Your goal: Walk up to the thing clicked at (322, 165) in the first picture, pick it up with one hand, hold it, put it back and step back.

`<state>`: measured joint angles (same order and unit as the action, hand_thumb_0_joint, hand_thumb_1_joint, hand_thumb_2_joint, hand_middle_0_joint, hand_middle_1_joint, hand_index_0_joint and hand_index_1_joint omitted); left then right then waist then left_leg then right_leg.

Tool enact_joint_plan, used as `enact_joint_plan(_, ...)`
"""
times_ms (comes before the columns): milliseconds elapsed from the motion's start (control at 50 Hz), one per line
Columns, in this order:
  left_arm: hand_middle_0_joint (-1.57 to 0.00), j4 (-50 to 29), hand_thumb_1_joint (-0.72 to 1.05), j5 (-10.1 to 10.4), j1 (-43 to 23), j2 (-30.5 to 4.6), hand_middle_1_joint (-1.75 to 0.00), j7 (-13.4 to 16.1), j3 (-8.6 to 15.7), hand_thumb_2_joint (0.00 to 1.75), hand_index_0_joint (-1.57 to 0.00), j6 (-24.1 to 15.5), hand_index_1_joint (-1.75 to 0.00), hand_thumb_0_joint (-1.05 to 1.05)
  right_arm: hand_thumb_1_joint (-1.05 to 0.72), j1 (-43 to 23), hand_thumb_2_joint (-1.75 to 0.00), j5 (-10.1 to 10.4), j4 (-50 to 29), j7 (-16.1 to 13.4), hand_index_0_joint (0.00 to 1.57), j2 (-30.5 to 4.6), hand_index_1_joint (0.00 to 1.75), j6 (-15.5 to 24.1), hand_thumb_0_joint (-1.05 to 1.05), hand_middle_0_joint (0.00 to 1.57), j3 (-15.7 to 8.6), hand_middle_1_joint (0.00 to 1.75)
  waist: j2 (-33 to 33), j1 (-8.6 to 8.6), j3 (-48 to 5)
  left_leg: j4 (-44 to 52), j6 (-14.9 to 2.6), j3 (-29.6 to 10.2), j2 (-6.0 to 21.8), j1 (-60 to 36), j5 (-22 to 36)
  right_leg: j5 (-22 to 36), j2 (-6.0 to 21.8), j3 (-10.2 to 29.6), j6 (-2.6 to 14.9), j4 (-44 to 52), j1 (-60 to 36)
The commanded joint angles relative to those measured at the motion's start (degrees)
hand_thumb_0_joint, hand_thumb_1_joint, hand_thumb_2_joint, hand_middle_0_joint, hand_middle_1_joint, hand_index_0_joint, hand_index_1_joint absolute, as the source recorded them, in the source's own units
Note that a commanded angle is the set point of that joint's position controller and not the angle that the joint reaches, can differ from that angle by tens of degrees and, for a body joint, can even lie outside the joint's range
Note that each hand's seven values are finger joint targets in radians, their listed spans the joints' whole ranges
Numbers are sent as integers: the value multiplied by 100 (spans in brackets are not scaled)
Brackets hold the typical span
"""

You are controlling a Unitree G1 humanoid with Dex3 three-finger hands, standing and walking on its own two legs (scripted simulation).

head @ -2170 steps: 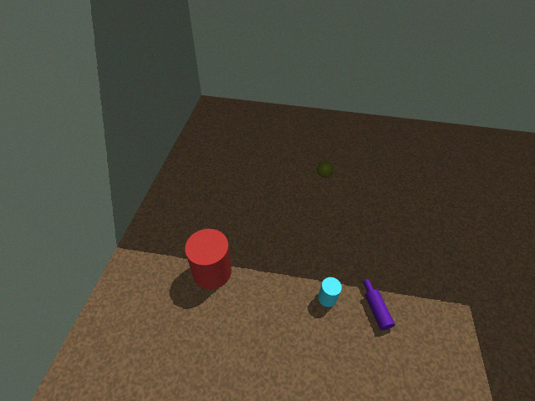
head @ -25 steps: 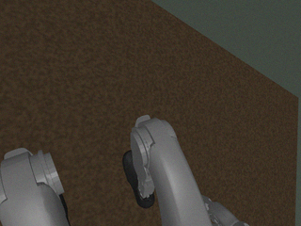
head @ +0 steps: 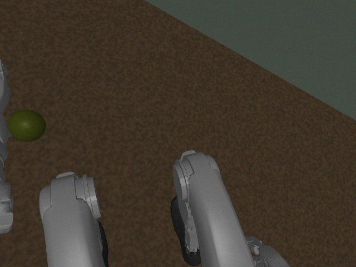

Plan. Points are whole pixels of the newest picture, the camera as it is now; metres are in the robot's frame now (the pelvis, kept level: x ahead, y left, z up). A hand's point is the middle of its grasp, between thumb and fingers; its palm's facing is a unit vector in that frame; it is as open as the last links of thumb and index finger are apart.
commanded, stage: withdraw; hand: left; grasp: from above
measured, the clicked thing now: (27, 125) +0.47 +0.31 -0.28
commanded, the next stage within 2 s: home in 0.58 s
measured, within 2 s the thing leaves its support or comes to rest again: neither
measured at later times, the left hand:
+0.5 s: hand (2, 125) +0.42 +0.31 -0.13, palm faces -0.47 -0.06 -0.88, open 14.0 cm
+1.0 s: hand out of the picture +0.42 +0.30 -0.06, palm faces -0.36 -0.21 -0.91, open 11.6 cm
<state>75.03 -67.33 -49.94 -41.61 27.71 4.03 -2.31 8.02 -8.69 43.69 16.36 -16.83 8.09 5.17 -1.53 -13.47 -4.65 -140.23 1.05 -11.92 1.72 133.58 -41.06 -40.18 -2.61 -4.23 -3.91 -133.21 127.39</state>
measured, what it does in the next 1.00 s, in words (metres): rises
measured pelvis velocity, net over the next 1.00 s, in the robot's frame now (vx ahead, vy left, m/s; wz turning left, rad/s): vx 0.00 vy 0.00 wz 0.09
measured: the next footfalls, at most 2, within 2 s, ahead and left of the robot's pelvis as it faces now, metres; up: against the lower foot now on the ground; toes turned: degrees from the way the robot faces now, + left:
none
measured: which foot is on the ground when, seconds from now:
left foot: down 0.00-1.00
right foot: down 0.00-1.00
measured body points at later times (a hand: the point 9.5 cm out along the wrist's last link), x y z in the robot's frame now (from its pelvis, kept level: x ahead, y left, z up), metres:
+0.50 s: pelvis -0.02 -0.01 +0.03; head +0.20 +0.08 +0.41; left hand +0.44 +0.31 -0.08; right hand +0.06 -0.30 -0.06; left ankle +0.06 +0.13 -0.29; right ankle +0.10 -0.14 -0.29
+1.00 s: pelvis +0.00 +0.00 +0.06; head +0.20 +0.05 +0.46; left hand +0.44 +0.31 +0.00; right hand +0.08 -0.26 -0.06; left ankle +0.06 +0.13 -0.29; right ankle +0.10 -0.14 -0.29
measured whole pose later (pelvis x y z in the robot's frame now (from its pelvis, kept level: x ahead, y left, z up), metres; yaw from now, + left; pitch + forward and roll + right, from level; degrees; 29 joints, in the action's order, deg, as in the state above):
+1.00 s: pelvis +0.00 +0.00 +0.06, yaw +5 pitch +36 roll -7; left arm 61.9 -56.9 -43.8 -32.9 12.8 2.0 -2.9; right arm 12.2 -3.7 40.1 7.1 -14.9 -0.4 0.7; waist -4.8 -9.1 -9.7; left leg -126.7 0.7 -7.0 1.5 124.3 -39.0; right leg -39.7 -0.5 -1.3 -3.8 -122.9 119.7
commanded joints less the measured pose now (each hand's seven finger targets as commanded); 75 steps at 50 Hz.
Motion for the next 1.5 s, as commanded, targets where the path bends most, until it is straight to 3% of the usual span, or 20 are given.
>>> enact_joint_plan(0, -9, -1318, -54, 438, -1810, -1102, -102, -735, -95, 103, -7, 254, -104, 0, -91, 1206, -91, 273, -216, -186, 20, -1540, 30, -275, 0, 20, -776, 30, -1736, -3, -3870, 2069, -232, 760, -66, -3237, 1227, 1555, -168, -470, 578, 1718, -2127)
enact_joint_plan(20, -8, -1192, -55, 545, -1732, -708, -102, -1001, -335, 104, -6, 250, -104, 0, -91, 1206, -91, 294, -226, -218, 20, -1468, 30, -335, 0, 20, -813, 30, -1421, -102, -3740, 2156, -242, 701, -64, -3217, 1132, 1453, -170, -475, 583, 1768, -2174)
enact_joint_plan(60, -9, -1146, -56, 632, -1813, -475, -102, -1445, -554, 105, -6, 146, -105, 0, -91, 1233, -91, 383, -318, -366, 20, -1415, 30, -451, 0, 20, -849, 30, -793, -214, -3335, 2219, -313, 693, -91, -2945, 878, 1229, -165, -422, 562, 2036, -2214)
enact_joint_plan(120, -9, -854, -56, 697, -1712, -464, -102, -1942, -657, 105, -6, -82, -105, 0, -91, 1174, -91, 412, -475, -602, 20, -1378, 30, -564, 0, 20, -825, 30, -187, -202, -2747, 2267, -349, 783, -181, -2419, 530, 745, -107, -283, 585, 2314, -2361)
enact_joint_plan(200, -10, -977, -54, 530, -2031, -851, -102, -2147, -574, 104, -8, -516, -104, 0, -91, 1068, -91, 403, -627, -901, 20, -1256, 30, -682, 0, 20, -689, 30, -89, -41, -2692, 2281, -351, 962, -237, -2374, 402, 452, -72, -144, 592, 2454, -2548)
enact_joint_plan(260, -10, -1012, -55, 319, -2315, -1077, -102, -1920, -437, 104, -7, -821, -104, 0, -91, 1011, -91, 369, -677, -1015, 20, -1223, 30, -721, 0, 20, -583, 30, -415, 48, -2914, 2277, -294, 984, -240, -2587, 454, 444, -39, -146, 613, 2312, -2390)
enact_joint_plan(420, -8, -309, -56, -478, -2946, -1354, -102, -803, -205, 104, -7, -1204, -104, 0, -91, 1055, -91, 167, -499, -1074, 20, -1331, 30, -723, 0, 20, -440, 30, -1532, -103, -3292, 2155, -183, 926, -220, -3218, 642, 745, 3, -397, 640, 1795, -1554)
enact_joint_plan(540, -9, -138, -54, -666, -2994, -1736, -100, -122, 239, 100, -9, -1072, -100, 0, -91, 1228, -90, 36, -406, -1051, 20, -1447, 30, -572, 0, 20, -493, 30, -2032, -146, -3830, 2030, -134, 921, -220, -3581, 939, 1082, 58, -542, 616, 1454, -1466)
enact_joint_plan(620, -18, -568, -44, -553, -2853, -1881, -90, 77, 423, 100, -18, -812, -90, 0, -89, 1206, -89, 38, -447, -1020, 20, -1497, 30, -501, 0, 20, -642, 30, -2402, -69, -4468, 2106, -108, 912, -183, -3984, 1008, 1210, 90, -531, 638, 1355, -1460)
enact_joint_plan(720, -16, -852, -43, -122, -2499, -1517, -93, -152, 265, 91, -17, -423, -92, 0, -90, 1491, -90, 142, -317, -968, 20, -1371, 30, -491, 0, 20, -736, 30, -2042, -2, -4591, 2141, -217, 1063, -171, -3750, 1123, 1362, 55, -388, 615, 1707, -1923)
enact_joint_plan(780, -23, -799, -19, 144, -2272, -1124, -70, -499, 75, 95, -21, -286, -72, 0, -89, 1624, -89, 220, -196, -964, 20, -1316, 30, -517, 0, 20, -771, 30, -1691, -25, -4351, 2254, -254, 1024, -176, -3618, 1093, 1336, 39, -387, 605, 1891, -2041)
enact_joint_plan(840, -22, -1216, 5, 473, -1674, -1000, -58, -868, 82, 92, -20, -179, -60, 0, -89, 1657, -90, 350, -294, -966, 20, -1282, 30, -603, 0, 20, -862, 30, -1527, 261, -4716, 2506, -253, 1001, -182, -3845, 1308, 1458, 36, -351, 599, 2083, -2583)
enact_joint_plan(880, -21, -1432, 21, 801, -1051, -622, -50, -1132, -31, 89, -20, -87, -52, 0, -89, 1589, -90, 453, -439, -964, 20, -1248, 30, -676, 0, 20, -901, 30, -1218, 375, -4620, 2784, -245, 916, -185, -3987, 1344, 1491, 49, -350, 594, 2234, -2743)
enact_joint_plan(940, -20, -2445, 45, 1366, -287, -559, -44, -1498, 116, 89, -20, 36, -44, 0, -90, 1435, -90, 612, -760, -1006, 20, -1182, 30, -797, 0, 20, -987, 30, -899, 596, -4697, 3131, -291, 911, -192, -4126, 1364, 1554, 50, -245, 551, 2633, -3285)
enact_joint_plan(1000, -21, -3360, 64, 2086, 425, -192, -39, -1812, 162, 91, -20, 155, -40, 0, -90, 1124, -90, 715, -954, -1081, 20, -1074, 30, -844, 0, 20, -1021, 30, -560, 680, -4131, 3486, -315, 867, -203, -4044, 1180, 1434, 84, -163, 529, 3055, -3477)
enact_joint_plan(1060, -20, -4284, 75, 2594, 910, 105, -36, -2058, 83, 91, -20, 231, -36, 0, -90, 897, -90, 779, -1123, -1178, 20, -950, 30, -850, 0, 20, -1075, 30, -403, 751, -4068, 3784, -324, 862, -158, -4343, 1172, 1448, 90, -85, 522, 3404, -3856)
enact_joint_plan(1120, -20, -4974, 90, 3030, 1418, 358, -31, -2154, 119, 92, -20, 337, -31, 0, -90, 655, -90, 831, -1240, -1280, 20, -856, 30, -815, 0, 20, -1108, 30, -551, 853, -3988, 4178, -285, 836, -126, -4862, 1125, 1392, 132, -3, 530, 3695, -4050)
enact_joint_plan(1200, -20, -5514, 90, 3509, 2054, 746, -30, -2181, -41, 90, -20, 517, -30, 0, -90, 407, -90, 899, -1348, -1448, 20, -788, 30, -718, 0, 20, -1101, 30, -676, 876, -3627, 4823, -226, 773, -56, -5491, 749, 1055, 154, 28, 533, 4170, -4231)
enact_joint_plan(1320, -20, -6419, 90, 4491, 3226, 1300, -30, -2232, -206, 90, -20, 1004, -30, 0, -90, 26, -90, 987, -1536, -1729, 20, -685, 30, -444, 0, 20, -1024, 30, -512, 828, -3207, 5702, -220, 743, -73, -6257, 409, 751, 182, 134, 508, 5078, -5023)
enact_joint_plan(1480, -20, -7432, 90, 5732, 4475, 1495, -30, -2207, -36, 90, -20, 1549, -30, 0, -90, -166, -90, 1055, -1813, -2039, 20, -485, 30, -125, 0, 20, -796, 30, -572, 866, -2459, 6884, -200, 591, -89, -7317, 163, 527, 207, 239, 482, 6106, -6034)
